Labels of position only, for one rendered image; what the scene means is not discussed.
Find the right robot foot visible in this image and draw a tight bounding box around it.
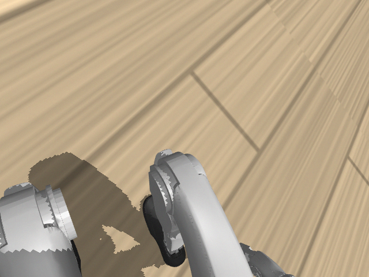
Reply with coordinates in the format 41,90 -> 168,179
142,195 -> 186,267

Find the right robot hand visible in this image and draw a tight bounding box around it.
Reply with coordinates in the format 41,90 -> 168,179
239,243 -> 286,277

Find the left robot foot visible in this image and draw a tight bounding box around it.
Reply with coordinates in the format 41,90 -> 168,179
71,240 -> 82,275

